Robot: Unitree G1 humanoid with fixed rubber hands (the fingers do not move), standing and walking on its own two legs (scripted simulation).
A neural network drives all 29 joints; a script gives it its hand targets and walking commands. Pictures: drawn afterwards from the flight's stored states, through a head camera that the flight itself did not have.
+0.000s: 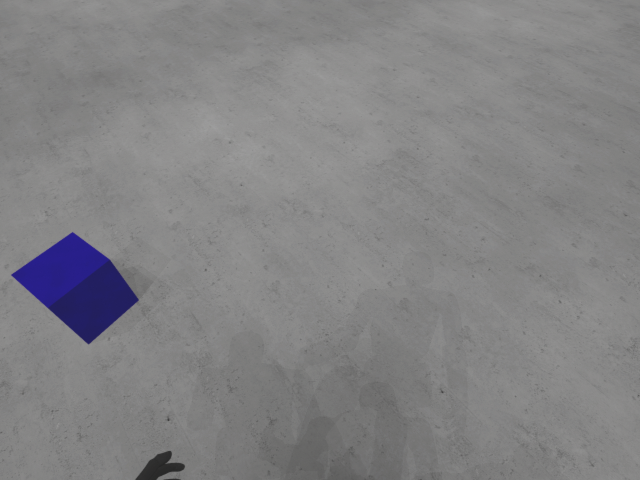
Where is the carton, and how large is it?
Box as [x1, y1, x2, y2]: [12, 232, 138, 343]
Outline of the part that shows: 72,232 14,272 12,275 87,343 89,343 138,299 109,259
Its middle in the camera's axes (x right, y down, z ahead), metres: -0.80 +0.15 +1.30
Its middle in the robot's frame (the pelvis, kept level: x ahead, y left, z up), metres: +0.80 +0.78 -0.63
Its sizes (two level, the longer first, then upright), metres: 0.210 0.200 0.250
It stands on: the floor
